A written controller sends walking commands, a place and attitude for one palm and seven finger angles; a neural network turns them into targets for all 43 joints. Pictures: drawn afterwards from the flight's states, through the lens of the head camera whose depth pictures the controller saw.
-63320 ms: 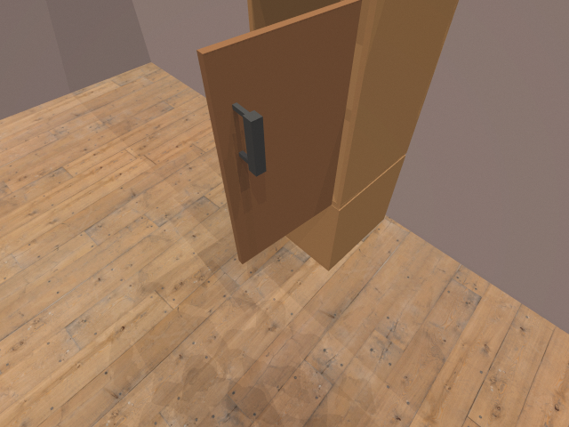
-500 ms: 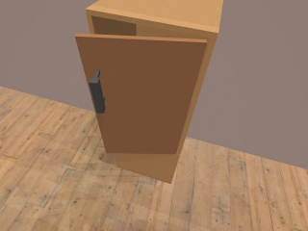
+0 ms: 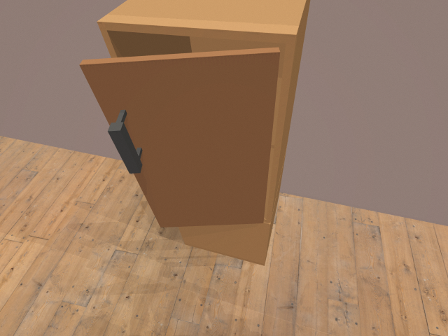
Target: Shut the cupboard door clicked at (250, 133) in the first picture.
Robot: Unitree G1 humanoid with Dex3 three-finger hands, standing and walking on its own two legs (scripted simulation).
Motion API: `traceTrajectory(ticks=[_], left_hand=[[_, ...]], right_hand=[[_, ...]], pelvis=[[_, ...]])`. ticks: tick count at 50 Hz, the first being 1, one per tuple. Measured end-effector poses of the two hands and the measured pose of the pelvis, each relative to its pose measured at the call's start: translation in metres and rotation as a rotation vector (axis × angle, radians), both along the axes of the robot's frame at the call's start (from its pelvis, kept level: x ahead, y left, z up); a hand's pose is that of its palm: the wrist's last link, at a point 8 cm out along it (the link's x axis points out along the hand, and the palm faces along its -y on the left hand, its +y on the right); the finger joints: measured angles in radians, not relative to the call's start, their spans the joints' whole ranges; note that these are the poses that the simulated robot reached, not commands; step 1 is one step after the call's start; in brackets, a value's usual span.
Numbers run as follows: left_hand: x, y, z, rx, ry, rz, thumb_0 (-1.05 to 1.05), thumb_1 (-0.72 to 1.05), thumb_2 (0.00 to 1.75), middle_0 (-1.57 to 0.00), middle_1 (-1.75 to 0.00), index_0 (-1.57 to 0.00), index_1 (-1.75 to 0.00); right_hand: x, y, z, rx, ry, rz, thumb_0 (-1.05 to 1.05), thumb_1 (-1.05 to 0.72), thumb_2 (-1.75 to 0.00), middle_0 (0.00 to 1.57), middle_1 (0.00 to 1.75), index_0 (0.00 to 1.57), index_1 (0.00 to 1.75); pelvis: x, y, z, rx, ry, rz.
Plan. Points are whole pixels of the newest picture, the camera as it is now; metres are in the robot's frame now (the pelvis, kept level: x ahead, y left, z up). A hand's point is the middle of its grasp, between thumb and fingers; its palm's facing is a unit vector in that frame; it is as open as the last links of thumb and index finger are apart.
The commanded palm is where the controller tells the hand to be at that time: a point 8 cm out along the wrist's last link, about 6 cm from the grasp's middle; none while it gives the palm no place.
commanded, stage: look again from close up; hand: left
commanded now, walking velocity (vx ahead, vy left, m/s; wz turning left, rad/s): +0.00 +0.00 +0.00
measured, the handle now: (129, 142) +0.47 +0.23 +0.09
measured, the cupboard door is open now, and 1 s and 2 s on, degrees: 17 17 17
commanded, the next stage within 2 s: raise the hand and make a fist in 0.02 s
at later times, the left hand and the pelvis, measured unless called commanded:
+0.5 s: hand out of the picture +0.13 +0.17 -0.04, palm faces +0.04 -1.00 +0.02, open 6.3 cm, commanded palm +0.10 +0.22 -0.03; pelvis -0.05 -0.01 -0.06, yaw +2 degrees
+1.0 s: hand (94, 322) +0.14 +0.21 +0.02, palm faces +0.17 -0.98 -0.08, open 4.0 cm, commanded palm +0.11 +0.25 +0.02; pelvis -0.07 +0.02 -0.06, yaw +2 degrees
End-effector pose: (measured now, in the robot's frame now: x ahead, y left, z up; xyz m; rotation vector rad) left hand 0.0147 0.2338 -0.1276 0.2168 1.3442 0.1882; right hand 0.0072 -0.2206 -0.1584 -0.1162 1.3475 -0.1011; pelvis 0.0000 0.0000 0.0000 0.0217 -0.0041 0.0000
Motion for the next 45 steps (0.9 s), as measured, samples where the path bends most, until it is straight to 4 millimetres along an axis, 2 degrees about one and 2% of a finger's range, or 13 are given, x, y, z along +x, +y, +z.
traceTrajectory(ticks=[7,8,10,14,17,19,21,27,29,31,37,41,45], left_hand=[[0.012,-0.013,-0.004,-0.013,-0.024,0.002,0.0,0.92,0.9,-0.2,-0.3,-0.2,-0.3],[0.022,-0.01,0.0,-0.025,-0.085,0.067,0.0,0.92,0.9,-0.2,-0.3,-0.2,-0.3],[0.059,-0.004,0.025,0.004,-0.373,0.073,0.01,0.92,0.9,-0.21,-0.3,-0.21,-0.31],[0.129,-0.008,0.099,0.02,-0.884,0.069,0.01,0.92,0.9,-0.23,-0.33,-0.22,-0.33],[0.155,-0.016,0.138,-0.038,-1.194,0.005,0.01,0.92,0.9,-0.25,-0.36,-0.25,-0.36],[0.154,-0.02,0.144,-0.097,-1.338,-0.048,0.0,0.91,0.9,-0.28,-0.39,-0.28,-0.39],[0.139,-0.023,0.132,-0.151,-1.401,-0.106,0.0,0.91,0.9,-0.31,-0.42,-0.31,-0.43],[0.065,-0.006,0.075,-0.194,-1.214,-0.096,0.0,0.91,0.9,-0.42,-0.53,-0.42,-0.54],[0.05,0.004,0.074,-0.146,-1.212,-0.063,0.01,0.9,0.9,-0.45,-0.57,-0.45,-0.57],[0.048,0.012,0.086,-0.096,-1.287,-0.06,0.01,0.9,0.9,-0.49,-0.61,-0.49,-0.61],[0.089,-0.002,0.135,-0.151,-1.54,-0.227,0.02,0.91,0.9,-0.59,-0.73,-0.59,-0.73],[0.113,-0.015,0.131,-0.242,-1.358,-0.309,0.01,0.9,0.9,-0.66,-0.81,-0.66,-0.81],[0.11,-0.002,0.123,-0.212,-1.186,-0.203,0.01,0.9,0.9,-0.74,-0.89,-0.74,-0.89]], right_hand=[[0.005,-0.017,0.005,-0.025,0.017,0.0,0.0,-0.91,-0.9,0.2,0.3,0.2,0.3],[0.008,-0.022,0.008,-0.054,-0.016,0.004,0.0,-0.91,-0.9,0.2,0.3,0.2,0.3],[0.022,-0.032,0.015,-0.114,-0.155,0.001,0.01,-0.91,-0.9,0.21,0.3,0.2,0.3],[0.067,-0.047,0.03,-0.145,-0.438,0.009,0.01,-0.9,-0.9,0.2,0.3,0.2,0.3],[0.104,-0.051,0.047,-0.152,-0.629,0.032,0.01,-0.9,-0.9,0.2,0.3,0.2,0.3],[0.124,-0.051,0.058,-0.154,-0.725,0.066,0.01,-0.9,-0.9,0.2,0.3,0.2,0.3],[0.14,-0.05,0.066,-0.158,-0.796,0.11,0.01,-0.9,-0.9,0.2,0.3,0.2,0.3],[0.166,-0.03,0.072,-0.168,-0.914,0.233,0.01,-0.9,-0.9,0.2,0.3,0.2,0.3],[0.167,-0.017,0.066,-0.156,-0.931,0.26,0.01,-0.9,-0.9,0.2,0.3,0.2,0.3],[0.163,-0.002,0.055,-0.136,-0.93,0.282,0.01,-0.9,-0.9,0.2,0.3,0.2,0.3],[0.125,0.039,0.023,-0.045,-0.845,0.271,0.01,-0.9,-0.9,0.21,0.3,0.2,0.3],[0.088,0.049,0.016,-0.006,-0.751,0.169,0.01,-0.9,-0.9,0.21,0.3,0.2,0.3],[0.059,0.042,0.021,-0.028,-0.682,0.092,0.01,-0.9,-0.9,0.21,0.3,0.2,0.3]], pelvis=[[0.002,-0.011,0.0,-0.006,0.006,0.006],[-0.001,-0.013,-0.001,-0.007,-0.005,0.004],[-0.003,-0.015,-0.006,-0.003,-0.002,-0.002],[-0.008,-0.013,-0.013,-0.011,0.029,0.05],[-0.019,-0.014,-0.021,0.001,0.078,0.046],[-0.028,-0.016,-0.029,0.012,0.115,0.035],[-0.037,-0.017,-0.04,0.016,0.141,0.024],[-0.06,-0.011,-0.068,-0.008,0.171,0.042],[-0.066,-0.007,-0.075,-0.024,0.174,0.053],[-0.072,-0.003,-0.082,-0.038,0.174,0.061],[-0.084,0.008,-0.091,-0.064,0.16,0.068],[-0.084,0.016,-0.08,-0.054,0.146,0.051],[-0.077,0.021,-0.065,-0.038,0.134,0.03]])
